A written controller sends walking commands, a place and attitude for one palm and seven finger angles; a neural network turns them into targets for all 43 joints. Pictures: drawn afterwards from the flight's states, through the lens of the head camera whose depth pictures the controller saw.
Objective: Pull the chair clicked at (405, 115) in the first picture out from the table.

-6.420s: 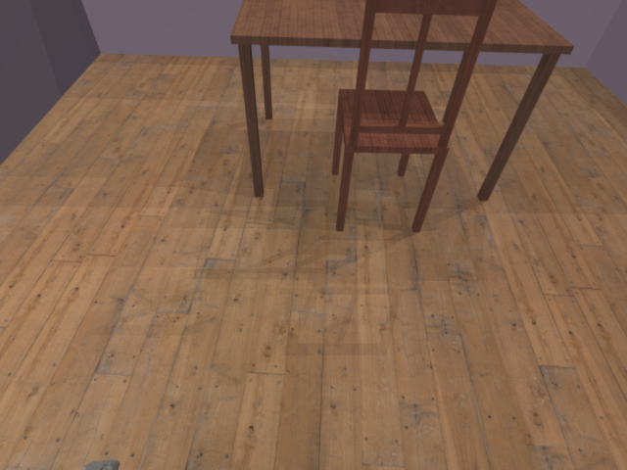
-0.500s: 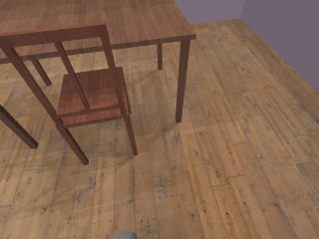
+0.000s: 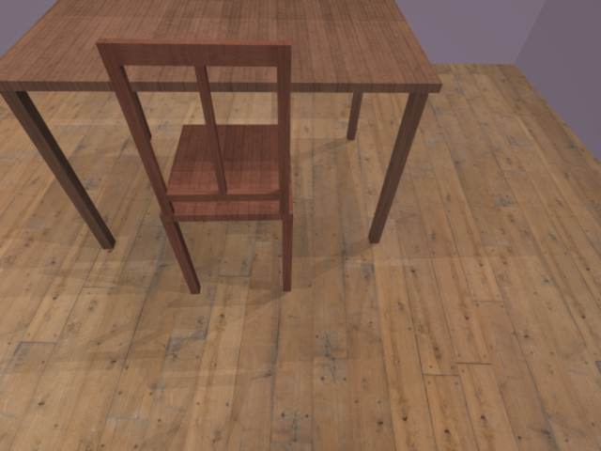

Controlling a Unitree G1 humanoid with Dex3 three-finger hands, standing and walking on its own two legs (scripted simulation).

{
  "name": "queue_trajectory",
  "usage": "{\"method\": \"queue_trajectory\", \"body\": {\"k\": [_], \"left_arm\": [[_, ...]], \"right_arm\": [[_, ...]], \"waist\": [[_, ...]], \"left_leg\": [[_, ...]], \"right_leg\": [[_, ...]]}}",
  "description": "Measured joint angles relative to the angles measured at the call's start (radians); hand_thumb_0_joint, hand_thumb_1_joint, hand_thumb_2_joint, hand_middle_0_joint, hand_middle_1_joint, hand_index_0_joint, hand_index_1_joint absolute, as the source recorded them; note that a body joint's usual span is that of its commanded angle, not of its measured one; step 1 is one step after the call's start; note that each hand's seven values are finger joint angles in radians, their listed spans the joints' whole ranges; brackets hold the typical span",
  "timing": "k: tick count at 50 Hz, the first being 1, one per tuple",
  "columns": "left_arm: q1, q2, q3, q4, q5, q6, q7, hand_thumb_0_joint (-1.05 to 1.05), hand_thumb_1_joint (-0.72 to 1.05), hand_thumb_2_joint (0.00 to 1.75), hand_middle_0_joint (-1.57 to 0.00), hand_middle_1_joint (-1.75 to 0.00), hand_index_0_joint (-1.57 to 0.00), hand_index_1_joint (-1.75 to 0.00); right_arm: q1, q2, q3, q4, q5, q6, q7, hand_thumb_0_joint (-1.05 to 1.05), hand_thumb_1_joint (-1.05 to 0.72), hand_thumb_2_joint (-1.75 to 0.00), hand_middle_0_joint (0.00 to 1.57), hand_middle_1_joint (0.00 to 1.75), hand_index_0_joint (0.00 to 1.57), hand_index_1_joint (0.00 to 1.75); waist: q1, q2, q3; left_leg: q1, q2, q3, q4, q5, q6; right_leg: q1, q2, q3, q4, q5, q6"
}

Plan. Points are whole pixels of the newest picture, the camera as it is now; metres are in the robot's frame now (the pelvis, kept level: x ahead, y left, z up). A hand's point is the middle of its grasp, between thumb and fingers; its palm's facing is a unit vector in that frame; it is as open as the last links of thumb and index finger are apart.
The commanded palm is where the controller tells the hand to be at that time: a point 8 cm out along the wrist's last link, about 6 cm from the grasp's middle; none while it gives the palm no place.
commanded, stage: take the last steps up to it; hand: left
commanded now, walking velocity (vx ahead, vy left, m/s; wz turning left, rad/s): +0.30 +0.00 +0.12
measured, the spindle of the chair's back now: (213, 138) +0.76 +0.24 -0.06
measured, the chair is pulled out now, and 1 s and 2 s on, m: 0.00 0.00 0.00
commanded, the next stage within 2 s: come to a stop and stand still in 0.94 s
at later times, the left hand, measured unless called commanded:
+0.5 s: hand out of the picture -0.03 +0.15 -0.17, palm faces +0.21 -0.97 -0.16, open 7.4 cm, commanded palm none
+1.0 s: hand (197, 321) +0.35 +0.21 -0.17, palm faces +0.06 -0.97 -0.24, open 7.4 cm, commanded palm none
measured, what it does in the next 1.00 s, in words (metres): walks ahead: right foot, then left foot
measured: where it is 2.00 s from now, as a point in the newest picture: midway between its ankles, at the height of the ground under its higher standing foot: (298, 417)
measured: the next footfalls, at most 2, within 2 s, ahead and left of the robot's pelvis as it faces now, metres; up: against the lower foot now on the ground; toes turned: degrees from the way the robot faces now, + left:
right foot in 0.10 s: +0.02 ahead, -0.12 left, +0.00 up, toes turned -3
left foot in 0.54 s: +0.20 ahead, +0.16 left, +0.00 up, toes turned +12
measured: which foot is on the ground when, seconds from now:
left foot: down 0.00-0.10, up 0.12-0.52, down 0.54-0.96, up 0.98-1.00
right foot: up 0.00-0.08, down 0.10-0.54, up 0.56-0.94, down 0.96-1.00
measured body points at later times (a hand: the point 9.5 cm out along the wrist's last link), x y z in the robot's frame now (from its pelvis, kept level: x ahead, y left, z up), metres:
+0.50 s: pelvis +0.10 +0.02 -0.01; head +0.12 +0.02 +0.44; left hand -0.04 +0.20 -0.16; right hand +0.17 -0.21 -0.16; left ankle +0.16 +0.15 -0.73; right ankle -0.01 -0.12 -0.74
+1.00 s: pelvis +0.26 +0.02 -0.02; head +0.28 -0.01 +0.43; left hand +0.35 +0.26 -0.15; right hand +0.24 -0.20 -0.19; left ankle +0.17 +0.14 -0.72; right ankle +0.33 -0.08 -0.74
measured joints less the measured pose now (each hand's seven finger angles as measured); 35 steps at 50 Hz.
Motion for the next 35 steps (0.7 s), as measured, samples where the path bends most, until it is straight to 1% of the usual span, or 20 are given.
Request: {"method": "queue_trajectory", "body": {"k": [2,4,5,7,8,10,12,14,16,19,22,24,26,27,28,29,31,32,33,35], "left_arm": [[-0.001,-0.015,-0.006,-0.001,0.002,-0.012,-0.003,0.01,0.91,0.9,-0.2,-0.3,-0.2,-0.3],[0.012,-0.027,-0.013,-0.002,0.006,-0.032,-0.009,0.01,0.91,0.9,-0.2,-0.3,-0.2,-0.3],[0.019,-0.033,-0.016,-0.001,0.012,-0.045,-0.009,0.01,0.91,0.9,-0.2,-0.3,-0.2,-0.3],[0.04,-0.06,-0.024,0.007,0.015,-0.06,-0.009,0.01,0.91,0.9,-0.2,-0.3,-0.2,-0.3],[0.062,-0.069,-0.026,0.01,0.014,-0.07,-0.009,0.01,0.91,0.9,-0.2,-0.3,-0.2,-0.3],[0.108,-0.082,-0.026,0.026,0.012,-0.084,-0.005,0.01,0.91,0.9,-0.2,-0.3,-0.2,-0.3],[0.148,-0.088,-0.026,0.052,0.011,-0.091,-0.003,0.01,0.92,0.9,-0.2,-0.3,-0.2,-0.3],[0.183,-0.094,-0.028,0.079,0.01,-0.098,-0.001,0.01,0.92,0.9,-0.2,-0.3,-0.2,-0.3],[0.213,-0.1,-0.03,0.105,0.011,-0.104,-0.001,0.01,0.92,0.9,-0.2,-0.3,-0.2,-0.3],[0.251,-0.109,-0.032,0.142,0.014,-0.109,-0.001,0.01,0.92,0.9,-0.2,-0.3,-0.2,-0.3],[0.28,-0.112,-0.031,0.172,0.018,-0.108,-0.002,0.01,0.91,0.9,-0.2,-0.3,-0.2,-0.3],[0.297,-0.11,-0.027,0.189,0.018,-0.104,-0.003,0.01,0.91,0.9,-0.2,-0.3,-0.2,-0.3],[0.318,-0.108,-0.023,0.204,0.015,-0.098,-0.004,0.01,0.91,0.9,-0.2,-0.3,-0.2,-0.3],[0.323,-0.109,-0.021,0.21,0.011,-0.092,-0.006,0.01,0.91,0.9,-0.2,-0.3,-0.2,-0.3],[0.314,-0.105,-0.019,0.218,0.008,-0.082,-0.008,0.01,0.91,0.9,-0.2,-0.3,-0.2,-0.3],[0.302,-0.1,-0.018,0.222,0.006,-0.072,-0.008,0.01,0.91,0.9,-0.2,-0.3,-0.2,-0.3],[0.272,-0.088,-0.012,0.22,0.006,-0.061,-0.011,0.01,0.91,0.9,-0.2,-0.3,-0.2,-0.3],[0.254,-0.082,-0.007,0.213,0.008,-0.058,-0.014,0.01,0.91,0.9,-0.2,-0.3,-0.2,-0.3],[0.233,-0.075,-0.003,0.203,0.012,-0.057,-0.017,0.01,0.91,0.9,-0.2,-0.3,-0.2,-0.3],[0.187,-0.062,0.005,0.17,0.015,-0.057,-0.02,0.01,0.91,0.9,-0.2,-0.3,-0.2,-0.3]], "right_arm": [[0.019,-0.003,-0.004,0.015,-0.002,0.001,0.0,0.0,-0.91,-0.9,0.21,0.3,0.2,0.3],[0.048,-0.005,-0.008,0.029,0.0,0.001,0.0,0.0,-0.91,-0.9,0.2,0.3,0.2,0.3],[0.064,-0.007,-0.01,0.036,0.004,0.0,0.001,0.0,-0.91,-0.9,0.2,0.3,0.2,0.3],[0.09,-0.021,-0.018,0.056,0.002,0.01,0.006,0.0,-0.91,-0.9,0.2,0.3,0.2,0.3],[0.1,-0.025,-0.021,0.067,-0.001,0.015,0.012,0.0,-0.91,-0.9,0.2,0.3,0.2,0.3],[0.114,-0.031,-0.029,0.082,-0.005,0.016,0.022,0.0,-0.91,-0.9,0.2,0.3,0.2,0.3],[0.123,-0.034,-0.036,0.087,-0.007,0.008,0.027,0.0,-0.91,-0.9,0.2,0.3,0.19,0.3],[0.126,-0.036,-0.041,0.09,-0.007,0.003,0.028,0.0,-0.91,-0.9,0.2,0.3,0.19,0.3],[0.123,-0.036,-0.043,0.093,-0.005,0.001,0.028,0.0,-0.91,-0.9,0.2,0.3,0.19,0.3],[0.105,-0.032,-0.041,0.098,-0.003,0.0,0.03,0.0,-0.91,-0.9,0.2,0.3,0.19,0.3],[0.071,-0.022,-0.034,0.097,0.0,-0.007,0.034,0.0,-0.91,-0.9,0.2,0.3,0.19,0.3],[0.043,-0.013,-0.028,0.091,0.001,-0.018,0.035,0.0,-0.91,-0.9,0.2,0.3,0.19,0.3],[0.019,-0.006,-0.02,0.076,-0.001,-0.042,0.031,0.0,-0.91,-0.9,0.2,0.3,0.19,0.3],[0.006,-0.003,-0.019,0.068,-0.005,-0.059,0.026,0.0,-0.91,-0.9,0.2,0.3,0.19,0.3],[-0.01,0.007,-0.017,0.062,-0.006,-0.073,0.019,0.0,-0.91,-0.9,0.2,0.3,0.19,0.3],[-0.018,0.017,-0.014,0.057,-0.004,-0.083,0.012,0.0,-0.91,-0.9,0.2,0.3,0.19,0.3],[-0.017,0.034,-0.016,0.049,0.002,-0.093,-0.001,0.0,-0.92,-0.9,0.2,0.3,0.19,0.3],[-0.012,0.035,-0.022,0.044,0.005,-0.097,-0.01,-0.01,-0.93,-0.9,0.2,0.3,0.2,0.3],[-0.004,0.033,-0.025,0.043,0.005,-0.101,-0.016,-0.01,-0.94,-0.9,0.2,0.3,0.2,0.3],[0.019,0.025,-0.023,0.049,0.004,-0.103,-0.02,-0.02,-0.95,-0.9,0.2,0.3,0.2,0.3]], "waist": [[-0.007,0.011,-0.011],[-0.01,0.016,-0.029],[-0.009,0.018,-0.037],[-0.006,0.052,-0.044],[0.0,0.056,-0.052],[0.004,0.056,-0.062],[-0.001,0.055,-0.063],[-0.004,0.053,-0.058],[-0.002,0.05,-0.05],[0.012,0.04,-0.036],[0.033,0.025,-0.02],[0.046,0.014,-0.011],[0.053,0.002,-0.004],[0.05,-0.001,0.0],[0.047,-0.013,0.011],[0.045,-0.021,0.017],[0.039,-0.028,0.011],[0.033,-0.03,0.004],[0.028,-0.031,-0.004],[0.023,-0.03,-0.021]], "left_leg": [[-0.007,-0.004,-0.005,0.015,-0.008,-0.007],[-0.024,-0.012,-0.008,0.057,-0.032,-0.017],[-0.047,-0.015,-0.009,0.11,-0.082,-0.02],[-0.102,-0.004,-0.025,0.272,-0.203,-0.025],[-0.134,0.0,-0.024,0.355,-0.213,-0.026],[-0.195,0.016,-0.014,0.487,-0.164,-0.031],[-0.245,0.042,-0.004,0.559,-0.097,-0.043],[-0.282,0.071,0.001,0.58,-0.046,-0.054],[-0.305,0.096,0.007,0.565,-0.016,-0.061],[-0.311,0.121,0.026,0.48,-0.011,-0.065],[-0.283,0.124,0.054,0.356,-0.029,-0.055],[-0.245,0.115,0.074,0.273,-0.042,-0.043],[-0.175,0.097,0.1,0.164,-0.027,-0.027],[-0.16,0.094,0.104,0.151,-0.019,-0.019],[-0.163,0.088,0.114,0.184,-0.03,-0.017],[-0.153,0.086,0.125,0.202,-0.045,-0.016],[-0.109,0.085,0.143,0.18,-0.06,-0.015],[-0.08,0.082,0.151,0.151,-0.055,-0.018],[-0.053,0.077,0.155,0.117,-0.047,-0.021],[-0.003,0.067,0.16,0.052,-0.033,-0.017]], "right_leg": [[0.046,0.015,-0.006,-0.092,0.009,-0.012],[0.122,0.025,-0.019,-0.241,0.059,-0.024],[0.143,0.027,-0.018,-0.292,0.082,-0.046],[0.157,0.042,-0.041,-0.287,0.103,-0.085],[0.172,0.044,-0.045,-0.301,0.108,-0.094],[0.213,0.043,-0.049,-0.357,0.125,-0.099],[0.253,0.041,-0.058,-0.414,0.143,-0.096],[0.286,0.04,-0.068,-0.455,0.152,-0.094],[0.312,0.038,-0.078,-0.483,0.152,-0.09],[0.34,0.029,-0.088,-0.5,0.137,-0.079],[0.359,0.014,-0.093,-0.49,0.105,-0.061],[0.368,0.002,-0.096,-0.464,0.071,-0.044],[0.354,-0.015,-0.089,-0.381,0.009,-0.029],[0.314,-0.025,-0.084,-0.279,-0.028,-0.037],[0.257,-0.034,-0.058,-0.133,-0.058,-0.051],[0.193,-0.03,-0.029,0.019,-0.076,-0.066],[0.069,-0.019,-0.01,0.251,-0.047,-0.084],[0.017,-0.021,-0.014,0.309,-0.013,-0.087],[-0.026,-0.025,-0.021,0.332,0.021,-0.087],[-0.094,-0.034,-0.034,0.312,0.077,-0.083]]}}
